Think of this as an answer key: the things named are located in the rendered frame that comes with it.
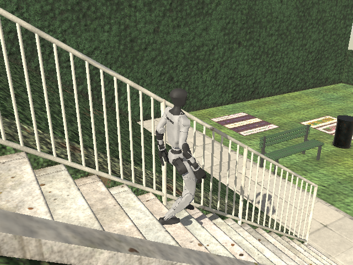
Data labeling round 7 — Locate stairs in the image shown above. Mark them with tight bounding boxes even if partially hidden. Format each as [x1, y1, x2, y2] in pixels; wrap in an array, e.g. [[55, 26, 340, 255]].
[[0, 152, 338, 265]]

